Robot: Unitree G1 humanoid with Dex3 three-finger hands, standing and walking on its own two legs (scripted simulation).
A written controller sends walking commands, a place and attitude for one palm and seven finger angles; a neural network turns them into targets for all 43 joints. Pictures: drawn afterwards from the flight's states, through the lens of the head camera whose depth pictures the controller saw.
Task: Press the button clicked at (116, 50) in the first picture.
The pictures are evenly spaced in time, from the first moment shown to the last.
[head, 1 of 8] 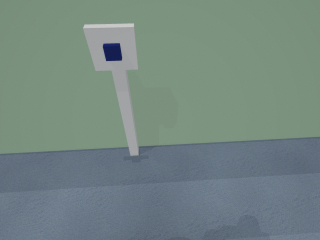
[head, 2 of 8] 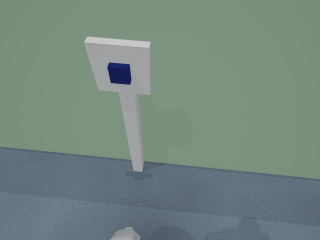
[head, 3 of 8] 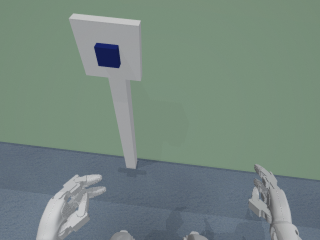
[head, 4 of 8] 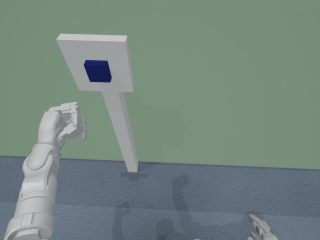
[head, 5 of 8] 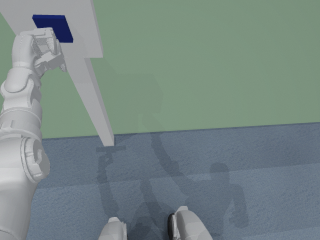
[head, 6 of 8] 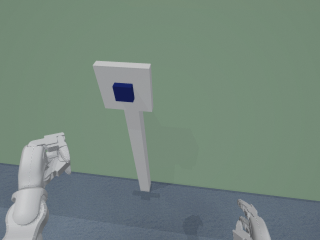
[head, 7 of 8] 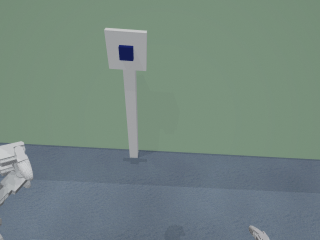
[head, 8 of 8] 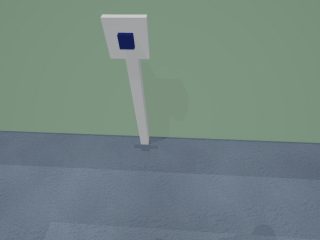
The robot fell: no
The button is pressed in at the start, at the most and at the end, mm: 0 10 0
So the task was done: yes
